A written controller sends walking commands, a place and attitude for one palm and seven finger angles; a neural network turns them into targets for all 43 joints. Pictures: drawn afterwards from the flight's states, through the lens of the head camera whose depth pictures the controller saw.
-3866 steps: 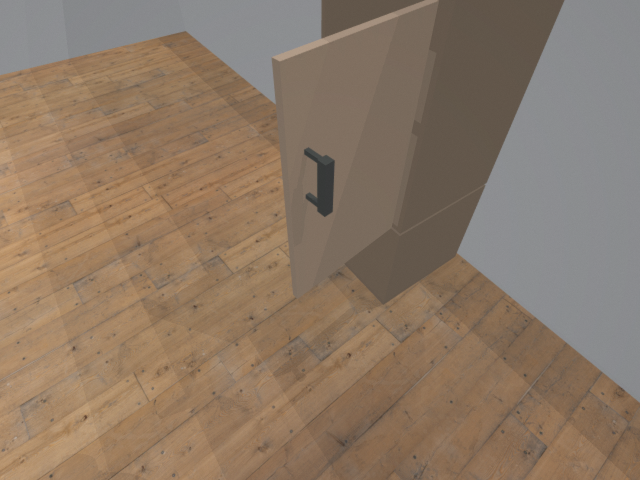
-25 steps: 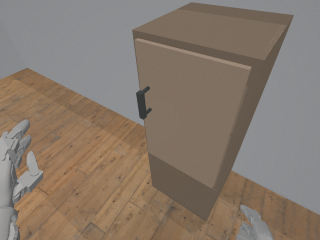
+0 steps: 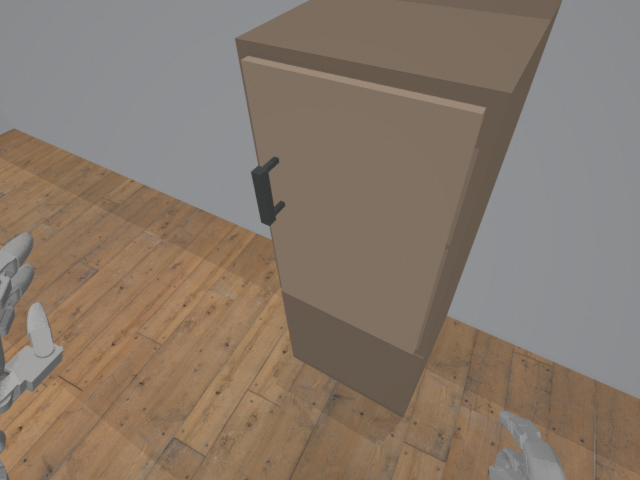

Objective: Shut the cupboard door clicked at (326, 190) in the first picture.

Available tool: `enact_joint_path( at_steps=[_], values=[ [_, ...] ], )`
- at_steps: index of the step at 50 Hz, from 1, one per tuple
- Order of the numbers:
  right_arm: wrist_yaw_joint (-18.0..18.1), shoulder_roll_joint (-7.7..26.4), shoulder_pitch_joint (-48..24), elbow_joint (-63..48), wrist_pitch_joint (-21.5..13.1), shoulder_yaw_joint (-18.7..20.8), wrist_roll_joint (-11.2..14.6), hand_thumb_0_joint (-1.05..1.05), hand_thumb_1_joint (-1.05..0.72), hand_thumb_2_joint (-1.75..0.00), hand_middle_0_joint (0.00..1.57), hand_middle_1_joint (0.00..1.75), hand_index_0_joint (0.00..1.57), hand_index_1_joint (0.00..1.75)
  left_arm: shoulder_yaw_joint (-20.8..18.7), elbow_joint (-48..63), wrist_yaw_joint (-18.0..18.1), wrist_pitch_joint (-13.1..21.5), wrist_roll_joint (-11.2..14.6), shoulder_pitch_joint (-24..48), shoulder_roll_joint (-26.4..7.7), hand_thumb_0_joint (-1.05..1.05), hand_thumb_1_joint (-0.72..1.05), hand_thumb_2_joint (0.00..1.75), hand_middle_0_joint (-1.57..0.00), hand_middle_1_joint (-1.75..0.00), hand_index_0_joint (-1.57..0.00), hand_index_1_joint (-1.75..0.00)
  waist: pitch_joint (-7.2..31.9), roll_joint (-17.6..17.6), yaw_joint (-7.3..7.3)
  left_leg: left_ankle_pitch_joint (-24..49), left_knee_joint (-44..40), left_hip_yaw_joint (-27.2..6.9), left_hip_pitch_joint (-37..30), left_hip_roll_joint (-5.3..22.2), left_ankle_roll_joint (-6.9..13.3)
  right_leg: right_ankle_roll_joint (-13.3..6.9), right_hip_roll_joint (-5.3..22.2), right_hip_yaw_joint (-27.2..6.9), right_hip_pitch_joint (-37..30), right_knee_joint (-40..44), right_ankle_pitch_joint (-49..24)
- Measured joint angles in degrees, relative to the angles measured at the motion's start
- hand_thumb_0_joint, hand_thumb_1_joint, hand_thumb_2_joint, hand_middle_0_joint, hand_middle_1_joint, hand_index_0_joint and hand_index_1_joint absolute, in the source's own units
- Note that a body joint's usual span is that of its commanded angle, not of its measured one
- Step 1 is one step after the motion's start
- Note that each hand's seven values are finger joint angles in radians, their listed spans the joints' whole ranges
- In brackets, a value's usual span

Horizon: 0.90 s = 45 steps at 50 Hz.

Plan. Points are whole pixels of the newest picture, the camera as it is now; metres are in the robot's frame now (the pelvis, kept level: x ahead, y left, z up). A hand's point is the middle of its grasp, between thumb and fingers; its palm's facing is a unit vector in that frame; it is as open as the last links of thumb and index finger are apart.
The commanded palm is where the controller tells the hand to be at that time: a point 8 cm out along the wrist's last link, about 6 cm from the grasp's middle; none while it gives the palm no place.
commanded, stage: step back with the hand held close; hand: left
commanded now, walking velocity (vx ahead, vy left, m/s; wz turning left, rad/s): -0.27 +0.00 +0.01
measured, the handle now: (270, 191) +0.59 +0.14 +0.03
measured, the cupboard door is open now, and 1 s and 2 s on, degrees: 0 0 0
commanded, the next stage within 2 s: stop stepping back and stand still in 1.18 s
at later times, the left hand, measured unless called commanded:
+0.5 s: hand out of the picture +0.14 +0.28 +0.16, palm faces +0.46 -0.76 -0.46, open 7.4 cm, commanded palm +0.08 +0.31 +0.18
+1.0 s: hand out of the picture +0.10 +0.29 +0.17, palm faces +0.49 -0.75 -0.44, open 7.4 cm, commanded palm +0.04 +0.31 +0.18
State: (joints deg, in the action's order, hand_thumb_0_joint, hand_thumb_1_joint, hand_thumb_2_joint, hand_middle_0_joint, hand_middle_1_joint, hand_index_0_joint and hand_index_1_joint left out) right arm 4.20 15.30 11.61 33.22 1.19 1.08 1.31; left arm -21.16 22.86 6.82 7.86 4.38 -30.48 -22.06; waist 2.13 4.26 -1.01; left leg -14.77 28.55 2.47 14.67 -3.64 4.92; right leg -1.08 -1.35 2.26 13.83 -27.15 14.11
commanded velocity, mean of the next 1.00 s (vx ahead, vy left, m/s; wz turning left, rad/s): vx -0.34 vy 0.00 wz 0.01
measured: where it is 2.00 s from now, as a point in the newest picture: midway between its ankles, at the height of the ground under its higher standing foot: outside the picture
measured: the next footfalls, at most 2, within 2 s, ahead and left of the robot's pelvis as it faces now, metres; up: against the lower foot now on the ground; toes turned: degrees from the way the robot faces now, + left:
right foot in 1.16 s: -0.24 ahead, -0.09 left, +0.00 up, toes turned -2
left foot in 1.54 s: -0.15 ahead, +0.13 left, +0.00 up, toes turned +3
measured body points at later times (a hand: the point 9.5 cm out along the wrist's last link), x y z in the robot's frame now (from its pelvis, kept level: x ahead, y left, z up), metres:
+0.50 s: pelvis -0.06 +0.01 -0.02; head -0.07 +0.02 +0.43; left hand +0.11 +0.32 +0.18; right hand +0.09 -0.24 -0.09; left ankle +0.00 +0.06 -0.74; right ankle +0.00 -0.11 -0.74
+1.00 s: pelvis -0.09 +0.01 -0.02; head -0.09 +0.04 +0.43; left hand +0.07 +0.33 +0.19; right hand +0.06 -0.23 -0.09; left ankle +0.00 +0.06 -0.74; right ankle -0.13 -0.13 -0.72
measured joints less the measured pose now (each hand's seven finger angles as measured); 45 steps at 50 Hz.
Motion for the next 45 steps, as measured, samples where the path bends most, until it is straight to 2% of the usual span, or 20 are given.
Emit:
enact_joint_path(
  at_steps=[5,10,29,39,42,45],
  values=[
    [0.5,-0.3,0.0,-1.3,1.3,0.3,0.2,0.02,-0.9,-0.9,0.2,0.3,0.2,0.3,-1.0,1.6,0.3,0.0,0.0,-0.9,-1.8,0.01,0.89,0.9,-0.21,-0.3,-0.21,-0.3,-0.3,-1.0,0.48,0.3,1.2,0.9,1.8,-0.4,0.5,0.4,0.5,-0.7,2.5,-2.5,0.2],
    [0.8,-0.9,0.5,-2.2,1.2,-0.1,0.1,0.02,-0.9,-0.9,0.2,0.3,0.2,0.3,-2.1,2.9,0.8,0.6,-0.5,-1.2,-2.5,0.01,0.89,0.9,-0.21,-0.3,-0.21,-0.3,-0.3,-1.8,0.63,0.8,2.4,1.4,3.6,-0.4,0.9,0.7,0.6,-1.0,4.5,-3.9,-0.4],
    [0.4,-1.8,3.1,-1.0,-2.3,-1.2,-1.2,0.02,-0.9,-0.9,0.2,0.3,0.21,0.3,-4.4,4.4,2.0,4.5,-4.0,1.9,-1.0,0.01,0.89,0.9,-0.21,-0.3,-0.21,-0.3,-1.3,-3.8,0.75,0.5,10.1,1.1,9.9,0.8,1.3,0.5,-0.2,-0.1,9.5,-9.4,-1.3],
    [-0.7,-2.0,2.6,-0.2,-2.5,-0.7,-1.5,0.02,-0.9,-0.9,0.2,0.3,0.21,0.3,-4.6,6.7,2.4,6.3,-4.0,1.1,-2.0,0.01,0.89,0.9,-0.21,-0.3,-0.21,-0.3,-1.2,-4.8,1.97,-1.4,12.4,1.1,13.2,1.3,0.5,0.2,-0.3,0.5,11.9,-9.6,-2.5],
    [-0.6,-2.1,2.5,-0.1,-2.7,-0.7,-1.5,0.02,-0.9,-0.9,0.2,0.3,0.21,0.3,-5.1,7.6,2.5,6.9,-3.9,0.0,-2.9,0.01,0.89,0.9,-0.21,-0.3,-0.21,-0.3,-1.5,-5.1,2.2,1.5,11.4,1.2,13.5,1.6,1.0,0.5,-0.4,0.7,12.2,-9.1,-3.1],
    [-0.1,-2.3,2.7,0.0,-3.3,-0.5,-1.7,0.02,-0.9,-0.9,0.2,0.3,0.21,0.3,-5.9,7.4,2.2,7.1,-4.0,-0.1,-3.6,0.01,0.89,0.9,-0.21,-0.3,-0.21,-0.3,-1.7,-4.8,2.51,2.2,11.8,0.6,13.9,1.7,1.7,1.2,-1.8,-1.4,11.7,-11.7,-1.5]
  ],
)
